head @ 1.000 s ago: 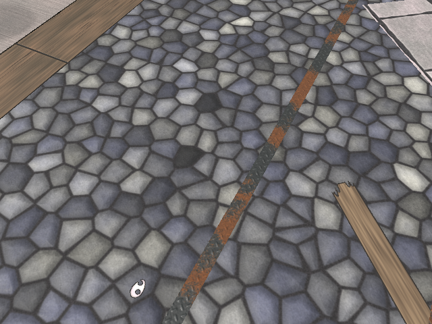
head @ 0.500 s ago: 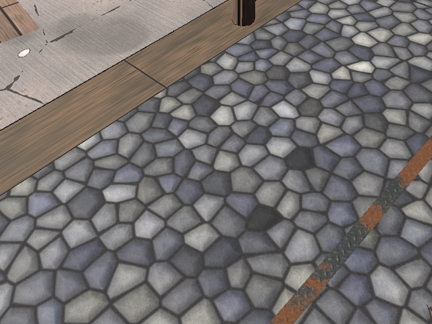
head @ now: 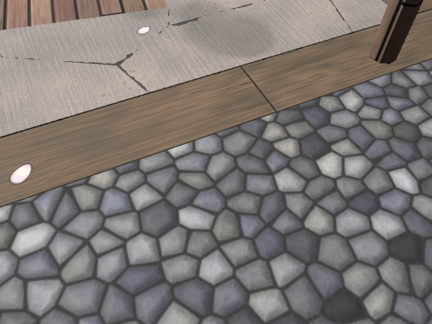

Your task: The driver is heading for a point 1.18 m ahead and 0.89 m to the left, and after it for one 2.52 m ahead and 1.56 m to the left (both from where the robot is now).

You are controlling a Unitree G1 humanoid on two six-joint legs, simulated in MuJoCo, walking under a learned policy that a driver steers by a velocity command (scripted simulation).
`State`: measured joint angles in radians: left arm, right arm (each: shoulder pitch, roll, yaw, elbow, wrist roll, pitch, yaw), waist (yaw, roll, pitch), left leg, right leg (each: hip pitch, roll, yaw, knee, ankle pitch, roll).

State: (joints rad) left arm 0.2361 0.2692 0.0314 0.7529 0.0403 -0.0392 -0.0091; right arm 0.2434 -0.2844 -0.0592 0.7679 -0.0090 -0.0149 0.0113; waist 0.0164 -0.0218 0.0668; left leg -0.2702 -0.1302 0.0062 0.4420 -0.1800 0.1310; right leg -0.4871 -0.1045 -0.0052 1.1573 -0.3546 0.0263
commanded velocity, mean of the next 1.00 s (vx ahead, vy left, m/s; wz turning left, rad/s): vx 0.50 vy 0.00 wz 0.36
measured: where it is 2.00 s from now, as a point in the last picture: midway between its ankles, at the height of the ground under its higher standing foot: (144, 178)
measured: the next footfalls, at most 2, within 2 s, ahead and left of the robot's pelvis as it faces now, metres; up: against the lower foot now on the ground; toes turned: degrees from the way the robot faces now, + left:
right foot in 0.36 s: +0.39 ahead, -0.11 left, +0.00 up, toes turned +14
left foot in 0.84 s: +0.57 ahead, +0.17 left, +0.00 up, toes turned +19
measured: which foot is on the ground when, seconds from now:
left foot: down 0.00-0.38, up 0.40-0.82, down 0.84-1.00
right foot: up 0.00-0.34, down 0.36-0.84, up 0.86-1.00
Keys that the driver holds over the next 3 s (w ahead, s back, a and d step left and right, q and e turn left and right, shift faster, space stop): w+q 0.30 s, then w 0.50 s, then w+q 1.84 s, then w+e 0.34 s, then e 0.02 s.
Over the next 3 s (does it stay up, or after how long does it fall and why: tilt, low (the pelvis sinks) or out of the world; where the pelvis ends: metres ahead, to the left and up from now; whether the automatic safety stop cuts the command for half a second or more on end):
stays up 1.18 0.84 0.00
